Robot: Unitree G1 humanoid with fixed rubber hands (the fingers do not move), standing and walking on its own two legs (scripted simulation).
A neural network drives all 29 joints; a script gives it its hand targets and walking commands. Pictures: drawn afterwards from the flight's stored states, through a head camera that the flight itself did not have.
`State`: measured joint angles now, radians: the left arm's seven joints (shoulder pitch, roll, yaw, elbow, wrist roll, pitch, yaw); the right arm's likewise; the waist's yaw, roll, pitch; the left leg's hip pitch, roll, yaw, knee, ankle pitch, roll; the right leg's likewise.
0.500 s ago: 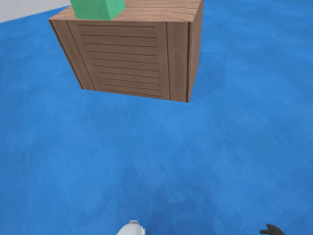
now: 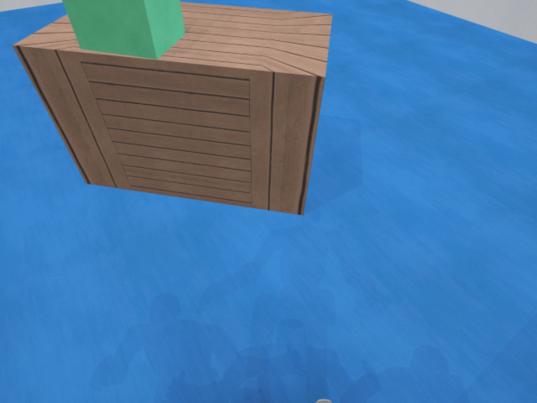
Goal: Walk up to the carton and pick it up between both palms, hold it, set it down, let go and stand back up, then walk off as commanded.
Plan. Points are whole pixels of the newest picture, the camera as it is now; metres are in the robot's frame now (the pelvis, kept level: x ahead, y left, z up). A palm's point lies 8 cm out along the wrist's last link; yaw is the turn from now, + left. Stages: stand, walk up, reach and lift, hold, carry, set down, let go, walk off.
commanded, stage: walk up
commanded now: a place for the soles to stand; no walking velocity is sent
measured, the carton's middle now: (128, 13) +1.40 +0.54 +0.05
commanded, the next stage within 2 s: none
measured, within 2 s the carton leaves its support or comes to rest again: neither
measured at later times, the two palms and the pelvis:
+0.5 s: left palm (25, 324) +0.26 +0.39 -0.04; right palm (416, 342) +0.28 -0.27 -0.14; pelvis +0.22 +0.04 -0.01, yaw -6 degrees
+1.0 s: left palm (25, 237) +0.45 +0.50 -0.07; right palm (354, 268) +0.41 -0.17 -0.10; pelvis +0.36 +0.16 +0.00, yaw -7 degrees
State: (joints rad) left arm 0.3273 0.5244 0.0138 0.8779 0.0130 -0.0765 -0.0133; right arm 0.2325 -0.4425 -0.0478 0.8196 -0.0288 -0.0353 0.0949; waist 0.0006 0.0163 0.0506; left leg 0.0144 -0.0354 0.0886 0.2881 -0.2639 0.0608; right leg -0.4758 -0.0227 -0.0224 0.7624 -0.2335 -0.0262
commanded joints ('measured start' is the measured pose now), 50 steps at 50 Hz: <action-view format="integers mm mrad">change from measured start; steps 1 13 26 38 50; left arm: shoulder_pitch -92 120 138 55 37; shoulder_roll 98 188 245 203 143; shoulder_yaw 53 87 126 64 70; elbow -43 -47 -56 -2 -3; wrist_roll -27 -16 -21 -9 -17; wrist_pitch -15 -67 -69 -20 -27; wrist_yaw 7 70 71 76 61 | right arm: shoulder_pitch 23 45 -109 27 19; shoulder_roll -203 -160 -169 -260 -217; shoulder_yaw -87 -78 -94 -126 -96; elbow -100 -91 -114 -74 -120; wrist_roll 4 12 -36 14 -3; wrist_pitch -6 44 60 32 48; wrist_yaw -4 -2 32 -7 9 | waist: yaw -81 -12 24 -53 -74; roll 143 1 -119 146 131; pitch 56 2 -28 39 23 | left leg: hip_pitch -26 -554 -659 -214 -140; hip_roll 196 96 199 260 220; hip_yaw -68 -221 -176 -459 -294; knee -60 888 538 -62 -59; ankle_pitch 351 21 135 -254 -87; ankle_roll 50 -53 -69 67 137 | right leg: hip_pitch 12 334 370 -150 13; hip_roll -1 -221 -261 -34 -29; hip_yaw -106 230 181 54 -55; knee -240 -493 -412 327 -135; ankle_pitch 136 253 90 -195 -48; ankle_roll -4 -105 -177 -23 0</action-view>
